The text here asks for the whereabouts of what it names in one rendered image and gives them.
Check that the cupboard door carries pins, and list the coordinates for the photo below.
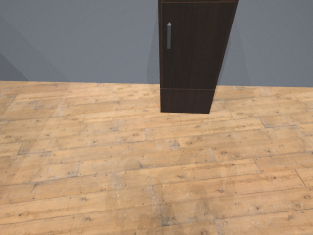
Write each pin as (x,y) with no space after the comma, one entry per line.
(198,34)

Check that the handle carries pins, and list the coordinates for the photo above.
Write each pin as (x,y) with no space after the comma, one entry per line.
(169,35)

